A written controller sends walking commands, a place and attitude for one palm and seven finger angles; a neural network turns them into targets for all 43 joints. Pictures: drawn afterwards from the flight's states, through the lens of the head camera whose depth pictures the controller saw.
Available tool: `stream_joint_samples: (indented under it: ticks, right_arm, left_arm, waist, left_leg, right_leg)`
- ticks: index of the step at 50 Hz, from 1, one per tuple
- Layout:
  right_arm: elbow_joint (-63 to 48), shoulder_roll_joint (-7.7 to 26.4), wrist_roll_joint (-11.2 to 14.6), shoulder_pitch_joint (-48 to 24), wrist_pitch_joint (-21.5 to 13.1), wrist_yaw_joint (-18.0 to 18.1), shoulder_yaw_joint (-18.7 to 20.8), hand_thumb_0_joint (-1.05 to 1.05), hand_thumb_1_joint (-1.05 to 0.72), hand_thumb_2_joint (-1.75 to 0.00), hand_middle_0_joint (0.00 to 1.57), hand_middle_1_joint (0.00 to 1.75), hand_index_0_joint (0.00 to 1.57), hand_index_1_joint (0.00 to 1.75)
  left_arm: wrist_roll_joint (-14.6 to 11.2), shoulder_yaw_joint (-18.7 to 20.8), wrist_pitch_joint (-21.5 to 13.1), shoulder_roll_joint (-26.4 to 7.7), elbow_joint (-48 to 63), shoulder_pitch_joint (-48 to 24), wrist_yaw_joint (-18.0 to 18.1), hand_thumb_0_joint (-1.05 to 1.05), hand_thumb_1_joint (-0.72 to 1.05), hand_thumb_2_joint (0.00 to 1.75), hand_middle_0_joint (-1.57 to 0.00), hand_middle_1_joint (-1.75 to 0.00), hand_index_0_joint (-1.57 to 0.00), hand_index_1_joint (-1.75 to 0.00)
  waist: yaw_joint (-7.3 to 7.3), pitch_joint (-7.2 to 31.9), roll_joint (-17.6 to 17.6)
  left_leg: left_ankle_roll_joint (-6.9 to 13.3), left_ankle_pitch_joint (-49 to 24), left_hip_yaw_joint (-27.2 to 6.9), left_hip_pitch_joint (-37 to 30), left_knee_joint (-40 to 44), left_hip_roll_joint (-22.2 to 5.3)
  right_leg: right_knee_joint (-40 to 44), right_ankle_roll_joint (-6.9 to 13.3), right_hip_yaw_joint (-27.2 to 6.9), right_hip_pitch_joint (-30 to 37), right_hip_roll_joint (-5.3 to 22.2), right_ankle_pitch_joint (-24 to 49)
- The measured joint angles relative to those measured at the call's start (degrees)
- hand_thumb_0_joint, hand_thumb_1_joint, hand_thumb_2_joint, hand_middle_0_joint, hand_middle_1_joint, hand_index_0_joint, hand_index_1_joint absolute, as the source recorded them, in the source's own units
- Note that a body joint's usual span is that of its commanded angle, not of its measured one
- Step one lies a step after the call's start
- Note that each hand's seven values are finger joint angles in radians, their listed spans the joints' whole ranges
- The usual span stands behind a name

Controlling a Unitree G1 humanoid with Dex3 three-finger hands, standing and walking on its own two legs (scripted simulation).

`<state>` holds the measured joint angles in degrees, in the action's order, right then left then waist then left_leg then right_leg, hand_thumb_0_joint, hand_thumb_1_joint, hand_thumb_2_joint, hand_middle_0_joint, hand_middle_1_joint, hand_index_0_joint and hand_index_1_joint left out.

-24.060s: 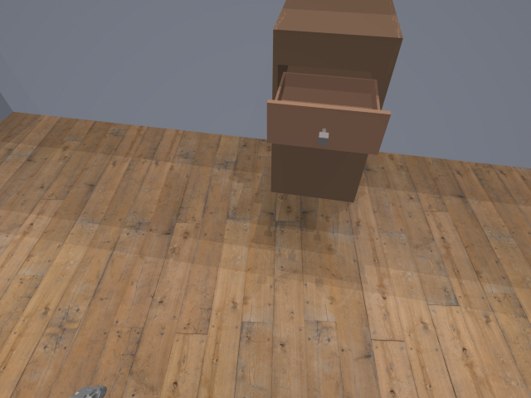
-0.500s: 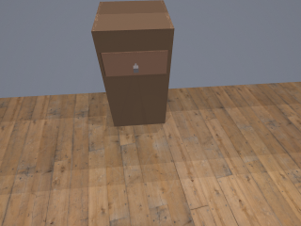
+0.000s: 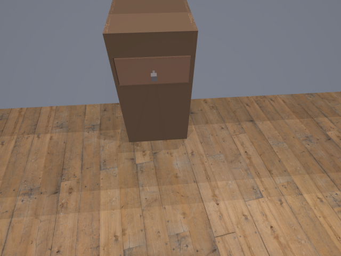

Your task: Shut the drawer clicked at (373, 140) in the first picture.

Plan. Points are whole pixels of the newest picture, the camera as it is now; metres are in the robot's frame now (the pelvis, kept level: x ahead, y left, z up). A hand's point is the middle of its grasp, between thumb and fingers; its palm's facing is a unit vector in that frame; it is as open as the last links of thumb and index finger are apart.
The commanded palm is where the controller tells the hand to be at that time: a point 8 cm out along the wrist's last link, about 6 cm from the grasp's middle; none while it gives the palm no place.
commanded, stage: look to check the result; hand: left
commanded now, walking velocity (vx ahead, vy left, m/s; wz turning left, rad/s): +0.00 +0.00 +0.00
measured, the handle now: (153, 75) +0.97 +0.13 -0.16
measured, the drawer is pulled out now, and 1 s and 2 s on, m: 0.00 0.00 0.00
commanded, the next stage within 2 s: stand and wait in 0.06 s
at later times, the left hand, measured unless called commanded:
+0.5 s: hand out of the picture +0.03 +0.18 -0.17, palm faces +0.01 -0.97 -0.23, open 7.4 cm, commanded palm none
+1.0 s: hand out of the picture +0.04 +0.19 -0.17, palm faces +0.01 -0.97 -0.25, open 7.4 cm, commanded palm none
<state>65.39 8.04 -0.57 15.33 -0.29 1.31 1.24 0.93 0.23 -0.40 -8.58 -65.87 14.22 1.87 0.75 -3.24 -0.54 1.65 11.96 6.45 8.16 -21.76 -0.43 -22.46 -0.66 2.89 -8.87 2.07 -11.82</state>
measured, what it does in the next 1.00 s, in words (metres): stands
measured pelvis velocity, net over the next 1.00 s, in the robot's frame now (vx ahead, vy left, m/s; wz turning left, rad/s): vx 0.01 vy -0.01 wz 0.01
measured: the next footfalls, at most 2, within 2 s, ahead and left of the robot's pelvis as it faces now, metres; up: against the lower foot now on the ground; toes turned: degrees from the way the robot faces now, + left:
none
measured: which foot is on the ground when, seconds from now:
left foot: down 0.00-1.00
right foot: down 0.00-1.00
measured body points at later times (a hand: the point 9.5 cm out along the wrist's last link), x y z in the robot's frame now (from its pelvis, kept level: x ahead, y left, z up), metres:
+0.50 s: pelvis +0.01 +0.00 +0.00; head +0.02 -0.01 +0.45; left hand +0.03 +0.23 -0.15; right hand +0.01 -0.24 -0.16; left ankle +0.00 +0.10 -0.74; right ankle +0.00 -0.13 -0.74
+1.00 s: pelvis +0.01 -0.01 +0.00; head +0.03 -0.01 +0.45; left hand +0.04 +0.24 -0.15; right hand +0.03 -0.25 -0.16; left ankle +0.00 +0.10 -0.74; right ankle +0.00 -0.13 -0.74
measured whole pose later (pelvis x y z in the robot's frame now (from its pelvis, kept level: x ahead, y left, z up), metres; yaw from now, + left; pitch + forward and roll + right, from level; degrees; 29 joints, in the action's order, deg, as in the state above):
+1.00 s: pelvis +0.01 -0.01 +0.00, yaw +1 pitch -2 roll +0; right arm 66.2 11.2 -0.6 12.6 -0.5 1.2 1.1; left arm 0.9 0.5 -0.8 -11.4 -66.1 11.5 1.5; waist 0.8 -2.8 -0.7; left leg 0.9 11.5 5.8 6.0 -19.0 -0.6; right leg -19.9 -0.2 3.6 -6.6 1.6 -11.8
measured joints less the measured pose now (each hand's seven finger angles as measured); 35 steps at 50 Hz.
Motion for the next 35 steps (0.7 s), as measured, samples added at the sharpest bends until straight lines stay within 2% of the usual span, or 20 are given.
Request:
stream_joint_samples:
  ticks: [35]
  right_arm:
    - [0.7,2.4,0.0,-2.1,-0.1,-0.1,-0.2,0.0,-0.91,-0.9,0.2,0.3,0.19,0.3]
  left_arm:
    - [-0.1,0.1,-0.3,-2.1,-0.2,-2.3,-0.4,0.01,0.91,0.9,-0.2,-0.3,-0.2,-0.29]
  waist:
    - [0.08,0.2,-0.2]
  left_leg:
    - [-0.5,-0.3,-0.5,-1.5,2.1,-0.1]
  right_leg:
    - [2.0,0.3,0.5,1.7,-0.3,0.1]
